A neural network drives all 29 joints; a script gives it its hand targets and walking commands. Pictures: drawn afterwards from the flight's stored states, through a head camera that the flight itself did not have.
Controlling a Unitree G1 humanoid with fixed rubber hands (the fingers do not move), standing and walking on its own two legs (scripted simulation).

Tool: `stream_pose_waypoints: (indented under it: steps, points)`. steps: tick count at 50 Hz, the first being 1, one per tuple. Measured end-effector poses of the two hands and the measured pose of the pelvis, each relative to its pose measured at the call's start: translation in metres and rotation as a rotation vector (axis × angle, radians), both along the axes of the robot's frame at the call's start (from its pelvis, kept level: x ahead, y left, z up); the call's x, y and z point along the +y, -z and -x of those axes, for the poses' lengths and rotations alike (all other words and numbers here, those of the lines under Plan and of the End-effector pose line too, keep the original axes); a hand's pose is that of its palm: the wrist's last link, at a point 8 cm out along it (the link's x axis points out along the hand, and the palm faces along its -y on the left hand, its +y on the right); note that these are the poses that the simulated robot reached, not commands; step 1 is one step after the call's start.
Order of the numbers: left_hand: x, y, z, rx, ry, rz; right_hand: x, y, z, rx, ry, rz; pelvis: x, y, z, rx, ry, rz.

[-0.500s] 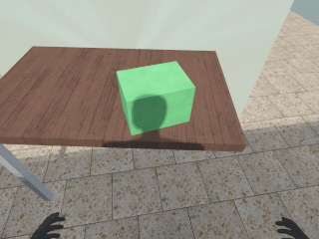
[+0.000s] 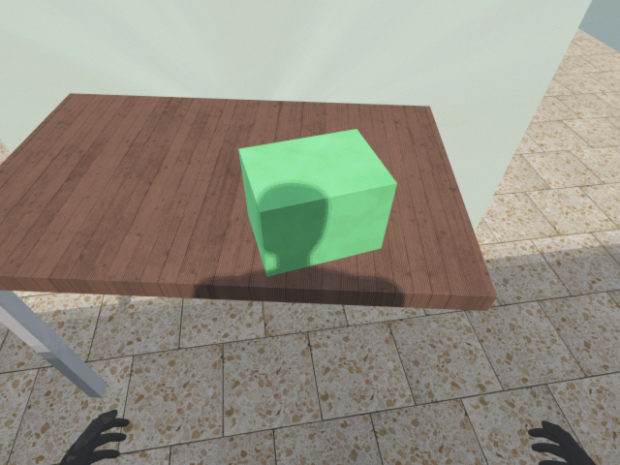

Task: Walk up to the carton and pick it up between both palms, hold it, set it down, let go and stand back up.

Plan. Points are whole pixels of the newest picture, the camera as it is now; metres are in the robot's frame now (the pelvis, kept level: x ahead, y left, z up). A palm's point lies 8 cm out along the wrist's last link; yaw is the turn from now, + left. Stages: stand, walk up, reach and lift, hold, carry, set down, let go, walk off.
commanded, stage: walk up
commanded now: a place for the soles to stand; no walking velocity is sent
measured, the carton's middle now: (313, 200) +0.54 +0.02 +0.02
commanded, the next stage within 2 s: reach and lift in 1.54 s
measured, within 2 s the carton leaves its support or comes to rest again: neither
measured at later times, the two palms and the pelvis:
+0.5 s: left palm out of the picture +0.13 +0.31 -0.07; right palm out of the picture +0.12 -0.31 -0.06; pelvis +0.00 +0.00 +0.00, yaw +0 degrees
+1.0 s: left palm out of the picture +0.14 +0.33 -0.07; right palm out of the picture +0.12 -0.29 -0.06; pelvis +0.00 +0.02 +0.00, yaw +0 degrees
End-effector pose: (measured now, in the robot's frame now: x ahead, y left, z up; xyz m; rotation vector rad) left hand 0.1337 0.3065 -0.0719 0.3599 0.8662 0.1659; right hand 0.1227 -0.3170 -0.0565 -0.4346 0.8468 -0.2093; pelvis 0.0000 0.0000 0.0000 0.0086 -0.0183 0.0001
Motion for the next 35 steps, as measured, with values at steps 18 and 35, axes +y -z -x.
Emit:
stream_pose_waypoints:
  steps: [18, 35]
  points:
    - [0.004, -0.004, 0.001, -0.017, 0.0, -0.008, 0.006, 0.003, 0.002, -0.011, 0.004, -0.015, 0.003, 0.001, 0.003, -0.008, 0.0, 0.004]
    - [0.032, -0.001, 0.002, -0.007, -0.013, -0.014, 0.036, 0.005, 0.001, 0.022, -0.004, -0.031, 0.029, 0.0, -0.002, -0.008, 0.0, 0.03]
